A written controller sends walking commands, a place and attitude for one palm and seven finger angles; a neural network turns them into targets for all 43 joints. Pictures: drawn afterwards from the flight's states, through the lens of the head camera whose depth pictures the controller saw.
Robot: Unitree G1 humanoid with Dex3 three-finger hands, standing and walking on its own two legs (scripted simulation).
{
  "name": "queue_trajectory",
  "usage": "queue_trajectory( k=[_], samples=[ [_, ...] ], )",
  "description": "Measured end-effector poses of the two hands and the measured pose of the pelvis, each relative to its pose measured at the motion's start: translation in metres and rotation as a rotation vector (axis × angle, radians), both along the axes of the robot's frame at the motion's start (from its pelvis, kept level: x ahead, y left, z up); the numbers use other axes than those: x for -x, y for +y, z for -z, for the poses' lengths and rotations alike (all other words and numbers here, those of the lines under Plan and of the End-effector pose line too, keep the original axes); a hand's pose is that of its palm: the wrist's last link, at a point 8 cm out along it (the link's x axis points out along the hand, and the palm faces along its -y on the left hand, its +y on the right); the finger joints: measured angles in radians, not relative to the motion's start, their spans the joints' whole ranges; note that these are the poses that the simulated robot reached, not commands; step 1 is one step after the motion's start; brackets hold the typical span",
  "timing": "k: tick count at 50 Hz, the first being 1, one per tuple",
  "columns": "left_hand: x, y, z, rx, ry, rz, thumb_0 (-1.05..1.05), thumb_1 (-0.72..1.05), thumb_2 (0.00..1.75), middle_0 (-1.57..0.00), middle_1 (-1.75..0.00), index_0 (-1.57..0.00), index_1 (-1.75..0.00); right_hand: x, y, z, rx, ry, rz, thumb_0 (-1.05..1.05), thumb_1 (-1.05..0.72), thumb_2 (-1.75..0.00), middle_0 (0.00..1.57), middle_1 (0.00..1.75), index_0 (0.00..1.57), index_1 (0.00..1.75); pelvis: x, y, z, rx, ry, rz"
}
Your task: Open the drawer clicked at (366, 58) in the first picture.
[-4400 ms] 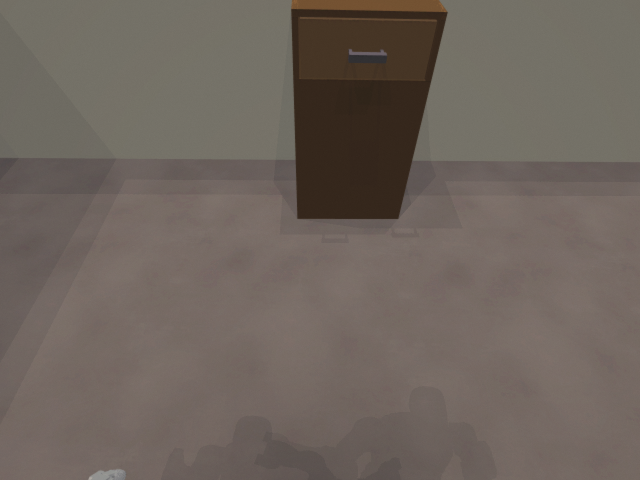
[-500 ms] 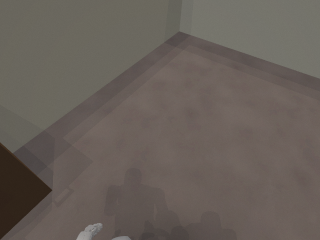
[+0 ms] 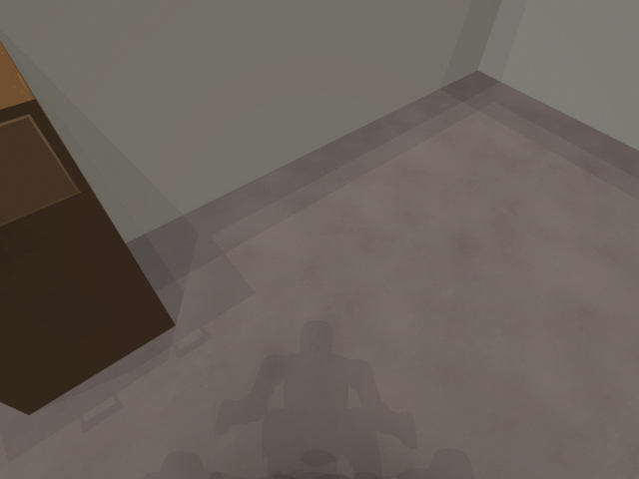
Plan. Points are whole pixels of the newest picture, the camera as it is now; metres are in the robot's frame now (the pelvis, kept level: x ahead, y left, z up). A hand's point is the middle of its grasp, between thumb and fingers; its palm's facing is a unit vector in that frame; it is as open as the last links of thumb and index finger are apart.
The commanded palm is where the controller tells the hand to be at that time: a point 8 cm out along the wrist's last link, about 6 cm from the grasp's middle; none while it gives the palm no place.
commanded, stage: turn to face it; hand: left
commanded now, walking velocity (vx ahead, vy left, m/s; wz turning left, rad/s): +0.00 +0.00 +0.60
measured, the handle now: out of the picture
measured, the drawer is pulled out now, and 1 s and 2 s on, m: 0.00 0.00 0.00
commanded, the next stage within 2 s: take the last steps up to it in 1.00 s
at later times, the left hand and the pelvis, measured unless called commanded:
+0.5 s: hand out of the picture -0.07 +0.18 -0.17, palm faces +0.39 -0.89 -0.24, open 7.4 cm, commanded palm none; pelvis -0.04 -0.03 -0.01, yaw +21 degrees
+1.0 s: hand out of the picture -0.06 +0.18 -0.15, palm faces +0.53 -0.80 -0.30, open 7.4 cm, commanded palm none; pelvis -0.04 -0.04 -0.01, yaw +33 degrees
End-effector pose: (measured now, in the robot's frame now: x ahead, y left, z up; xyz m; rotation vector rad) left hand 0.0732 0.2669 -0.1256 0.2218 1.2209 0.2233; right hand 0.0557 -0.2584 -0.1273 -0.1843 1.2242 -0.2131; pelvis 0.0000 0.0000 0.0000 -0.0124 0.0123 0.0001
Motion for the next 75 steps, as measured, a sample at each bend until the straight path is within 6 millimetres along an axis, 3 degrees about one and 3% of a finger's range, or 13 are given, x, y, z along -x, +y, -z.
queue_trajectory(
  k=[6,15,21,28,33,40,47,51,57,61,70,72,75],
  samples=[
    [0.026,-0.032,-0.007,-0.03,-0.057,-0.057,0.01,0.91,0.9,-0.2,-0.3,-0.2,-0.3,-0.018,-0.026,0.02,-0.041,-0.001,-0.074,0.01,-0.91,-0.9,0.2,0.3,0.21,0.3,0.011,-0.029,0.009,-0.018,-0.006,-0.088],
    [0.083,-0.064,-0.015,0.0,-0.036,-0.188,0.01,0.91,0.9,-0.2,-0.3,-0.2,-0.3,-0.052,-0.032,0.008,-0.051,0.009,-0.228,0.01,-0.91,-0.9,0.2,0.3,0.2,0.3,0.02,-0.046,-0.004,-0.055,-0.02,-0.233],
    [0.129,-0.064,-0.003,0.036,0.004,-0.291,0.01,0.91,0.9,-0.21,-0.3,-0.2,-0.3,-0.081,-0.006,0.004,-0.031,0.009,-0.355,0.01,-0.91,-0.9,0.19,0.3,0.2,0.3,0.028,-0.04,-0.002,-0.053,-0.009,-0.316],
    [0.199,-0.034,0.028,0.065,0.089,-0.436,0.01,0.91,0.9,-0.21,-0.3,-0.2,-0.3,-0.116,0.051,-0.004,0.004,-0.103,-0.511,0.01,-0.91,-0.9,0.2,0.3,0.2,0.3,0.043,-0.015,0.014,-0.03,0.001,-0.401],
    [0.214,-0.016,0.019,0.047,0.096,-0.492,0.01,0.91,0.9,-0.2,-0.3,-0.2,-0.3,-0.11,0.071,-0.014,0.009,-0.112,-0.554,0.01,-0.91,-0.9,0.2,0.3,0.2,0.3,0.048,-0.009,0.005,-0.009,-0.008,-0.446],
    [0.197,-0.01,0.001,0.006,0.006,-0.511,0.01,0.91,0.9,-0.2,-0.3,-0.2,-0.3,-0.09,0.074,-0.006,-0.024,-0.043,-0.575,0.01,-0.91,-0.9,0.2,0.3,0.21,0.3,0.049,-0.011,-0.002,-0.013,-0.009,-0.503],
    [0.17,-0.033,-0.007,-0.034,-0.068,-0.503,0.01,0.91,0.9,-0.2,-0.3,-0.2,-0.3,-0.08,0.051,0.021,-0.072,0.029,-0.562,0.01,-0.9,-0.9,0.2,0.3,0.21,0.3,0.039,-0.032,0.007,-0.041,-0.004,-0.543],
    [0.171,-0.058,-0.013,-0.035,-0.085,-0.516,0.01,0.91,0.9,-0.2,-0.3,-0.2,-0.3,-0.079,0.036,0.029,-0.076,0.069,-0.565,0.01,-0.91,-0.9,0.2,0.3,0.21,0.3,0.037,-0.042,0.005,-0.044,-0.017,-0.582],
    [0.192,-0.089,-0.014,0.006,-0.055,-0.581,0.01,0.91,0.9,-0.2,-0.3,-0.2,-0.3,-0.08,0.026,0.021,-0.055,0.106,-0.599,0.01,-0.91,-0.9,0.2,0.3,0.2,0.3,0.039,-0.049,-0.004,-0.058,-0.022,-0.628],
    [0.219,-0.099,-0.009,0.027,-0.027,-0.641,0.01,0.92,0.9,-0.21,-0.3,-0.2,-0.3,-0.08,0.029,0.014,-0.031,0.124,-0.644,0.01,-0.91,-0.9,0.2,0.3,0.2,0.3,0.041,-0.048,-0.006,-0.054,-0.02,-0.654],
    [0.309,-0.121,0.021,0.154,0.145,-0.776,0.01,0.91,0.9,-0.2,-0.3,-0.2,-0.3,-0.09,0.088,0.003,-0.009,0.021,-0.751,0.01,-0.91,-0.9,0.19,0.3,0.2,0.3,0.052,-0.014,0.002,-0.01,-0.025,-0.688],
    [0.32,-0.121,0.026,0.186,0.199,-0.774,0.01,0.91,0.9,-0.2,-0.3,-0.2,-0.3,-0.085,0.099,0.001,-0.014,0.0,-0.743,0.01,-0.91,-0.9,0.19,0.3,0.2,0.3,0.052,-0.006,0.003,-0.017,-0.033,-0.676],
    [0.318,-0.112,0.023,0.212,0.226,-0.758,0.01,0.91,0.9,-0.2,-0.3,-0.2,-0.3,-0.069,0.106,-0.002,-0.019,0.017,-0.717,0.01,-0.91,-0.9,0.2,0.3,0.2,0.3,0.048,0.006,-0.003,-0.016,-0.04,-0.675]
  ],
)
